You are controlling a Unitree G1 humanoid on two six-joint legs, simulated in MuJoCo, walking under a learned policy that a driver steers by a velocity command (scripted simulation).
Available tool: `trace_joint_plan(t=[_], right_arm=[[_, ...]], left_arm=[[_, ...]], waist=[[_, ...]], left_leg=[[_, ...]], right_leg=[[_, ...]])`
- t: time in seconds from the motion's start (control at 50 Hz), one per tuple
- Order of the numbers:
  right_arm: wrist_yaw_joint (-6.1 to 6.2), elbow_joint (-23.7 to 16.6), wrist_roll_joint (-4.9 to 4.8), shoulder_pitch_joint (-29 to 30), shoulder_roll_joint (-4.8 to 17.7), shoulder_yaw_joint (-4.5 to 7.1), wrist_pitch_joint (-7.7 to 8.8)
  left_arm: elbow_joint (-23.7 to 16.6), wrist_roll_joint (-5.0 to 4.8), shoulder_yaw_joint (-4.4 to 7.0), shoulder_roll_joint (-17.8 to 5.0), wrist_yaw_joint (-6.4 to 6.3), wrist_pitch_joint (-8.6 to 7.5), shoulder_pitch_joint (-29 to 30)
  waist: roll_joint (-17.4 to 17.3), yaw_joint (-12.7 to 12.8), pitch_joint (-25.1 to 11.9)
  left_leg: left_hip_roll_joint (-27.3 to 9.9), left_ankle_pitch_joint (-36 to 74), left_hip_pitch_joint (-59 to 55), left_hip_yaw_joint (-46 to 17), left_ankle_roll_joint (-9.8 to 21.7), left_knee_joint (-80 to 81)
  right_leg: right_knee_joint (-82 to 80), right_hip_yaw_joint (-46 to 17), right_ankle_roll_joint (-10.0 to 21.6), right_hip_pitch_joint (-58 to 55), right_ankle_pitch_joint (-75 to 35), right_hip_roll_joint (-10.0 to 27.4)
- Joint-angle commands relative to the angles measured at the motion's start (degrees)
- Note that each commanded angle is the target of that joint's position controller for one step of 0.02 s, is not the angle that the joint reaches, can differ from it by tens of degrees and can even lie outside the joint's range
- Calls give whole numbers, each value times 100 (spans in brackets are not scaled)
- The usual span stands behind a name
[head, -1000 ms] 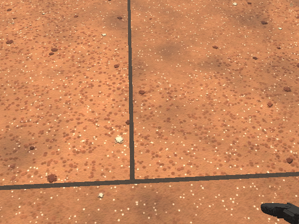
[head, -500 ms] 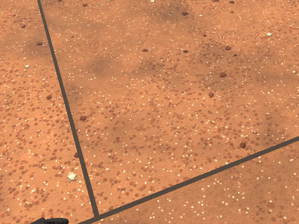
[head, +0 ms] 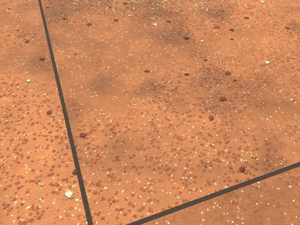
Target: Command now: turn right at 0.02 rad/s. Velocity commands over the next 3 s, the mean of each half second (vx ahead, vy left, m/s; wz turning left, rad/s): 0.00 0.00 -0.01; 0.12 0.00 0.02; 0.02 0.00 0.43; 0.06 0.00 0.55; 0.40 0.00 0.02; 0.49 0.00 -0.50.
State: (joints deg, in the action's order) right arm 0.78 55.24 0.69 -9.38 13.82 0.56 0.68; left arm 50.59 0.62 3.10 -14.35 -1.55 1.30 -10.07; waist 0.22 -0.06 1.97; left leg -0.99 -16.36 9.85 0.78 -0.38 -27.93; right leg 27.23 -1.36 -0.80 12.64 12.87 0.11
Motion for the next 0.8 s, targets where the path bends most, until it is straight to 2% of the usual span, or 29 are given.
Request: trace_joint_plan(t=[0.02,0.24,0.48,0.5,0.52,0.54,0.56,0.58,0.6,0.62,0.64,0.66,0.68,0.7,0.72,0.74,0.76,0.78,0.8], right_arm=[[30,-137,-14,29,733,136,41],[37,180,-30,-65,673,104,3],[75,389,-34,-317,626,75,-7],[87,450,-39,-431,600,71,-17],[108,466,-75,-475,680,104,-38],[131,437,-114,-482,835,160,-55],[144,409,-140,-562,955,205,-50],[147,419,-170,-756,1118,268,-17],[152,443,-201,-874,1269,338,34],[153,414,-191,-848,1229,352,97],[146,342,-158,-691,1089,330,142],[135,259,-166,-488,1000,315,153],[124,181,-205,-218,959,307,128],[110,170,-232,-187,933,301,95],[111,186,-212,-289,798,262,87],[138,163,-63,-488,488,168,84],[204,112,-35,-604,231,110,51],[227,119,-106,-563,486,175,10],[213,148,-159,-574,562,204,0]], left_arm=[[-114,-15,124,-575,-38,-85,174],[571,-41,88,-620,-113,-75,52],[1034,-51,23,-550,-130,-70,13],[1107,-53,5,-486,-132,-63,-80],[1137,-82,8,-478,-137,-56,-95],[1125,-108,19,-486,-138,-67,-69],[1063,-103,16,-470,-126,-111,45],[971,-102,0,-398,-92,-193,198],[895,-117,-27,-303,-41,-285,290],[869,-157,-21,-301,16,-368,298],[862,-180,-18,-304,53,-426,312],[894,-188,-25,-268,78,-469,197],[1016,-176,-25,-218,87,-495,-95],[1200,-127,17,-265,81,-488,-419],[1305,-63,69,-421,73,-447,-701],[1295,-68,137,-806,37,-402,-966],[1380,-20,85,-895,80,-406,-1216],[1331,6,-25,-562,92,-473,-1043],[1263,-6,-45,-571,89,-529,-824]], waist=[[-26,-57,-205],[-47,-24,-157],[-53,-6,-77],[-90,-5,-198],[-185,-20,-114],[-377,-45,69],[-591,-108,307],[-897,-196,470],[-1112,-235,636],[-1072,-189,758],[-930,-128,855],[-793,-1,784],[-677,204,627],[-581,316,381],[-289,328,113],[818,224,-238],[1686,276,-497],[1155,199,-316],[876,114,-203]], left_leg=[[-281,654,273,-301,134,657],[-177,928,195,-223,154,711],[-119,868,227,-198,159,759],[-78,279,181,-174,184,816],[-69,-706,255,-239,277,891],[-196,-1768,384,-486,442,1032],[-516,-2605,459,-950,650,1309],[-1028,-3159,391,-1643,928,1677],[-1550,-3287,496,-2328,1241,1958],[-1810,-3065,473,-2614,1405,2060],[-1793,-2352,353,-2495,1380,1933],[-1598,-1571,264,-2090,1223,1669],[-1256,-787,427,-1508,987,1310],[-917,143,634,-1053,783,872],[-583,770,788,-639,529,248],[37,62,1258,45,114,-856],[224,-1535,1513,8,-150,-1527],[54,-2042,1636,-335,-265,-2378],[-25,-1988,1797,-466,-286,-2869]], right_leg=[[-318,-218,102,-364,-968,197],[-372,-151,67,-447,-1055,207],[-422,-81,50,-397,-927,189],[-387,25,53,-429,-402,102],[-195,198,75,-269,407,-55],[103,371,104,70,1232,-207],[458,457,134,538,1596,-267],[1001,542,156,970,1467,-249],[1546,398,222,1162,1228,-34],[1873,243,307,1425,1259,168],[1856,136,374,1600,1450,276],[1351,139,436,1419,1487,308],[450,301,470,723,1089,204],[-207,515,387,-121,127,-67],[-400,205,327,-720,-516,52],[-719,-953,510,-1271,-1565,899],[-952,-2127,1227,-1328,-2147,1786],[-939,-2280,1515,-1200,-2439,1905],[-830,-1922,1510,-1101,-2830,1824]])
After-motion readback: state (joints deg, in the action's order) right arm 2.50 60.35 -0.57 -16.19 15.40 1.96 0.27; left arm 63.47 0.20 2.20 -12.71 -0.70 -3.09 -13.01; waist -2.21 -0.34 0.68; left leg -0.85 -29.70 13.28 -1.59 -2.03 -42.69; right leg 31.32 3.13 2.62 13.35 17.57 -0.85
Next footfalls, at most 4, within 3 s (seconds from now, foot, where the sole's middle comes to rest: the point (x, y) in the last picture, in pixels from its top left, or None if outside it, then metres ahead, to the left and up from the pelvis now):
1.04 left None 0.13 0.10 -0.78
1.40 right None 0.16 -0.15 -0.78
1.88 left None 0.08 0.09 -0.78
2.42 right None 0.47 0.08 -0.78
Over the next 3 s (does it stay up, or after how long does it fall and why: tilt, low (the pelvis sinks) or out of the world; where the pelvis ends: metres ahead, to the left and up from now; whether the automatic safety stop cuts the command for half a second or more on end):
stays up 0.57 0.26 -0.01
